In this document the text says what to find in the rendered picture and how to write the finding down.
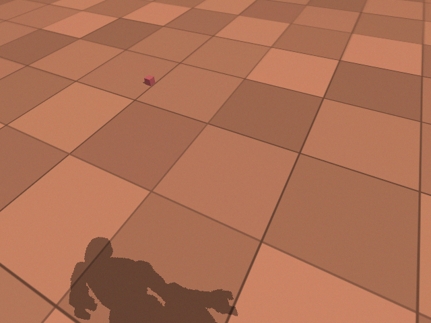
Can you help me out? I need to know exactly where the cube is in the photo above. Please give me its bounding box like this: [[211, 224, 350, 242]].
[[144, 75, 155, 86]]

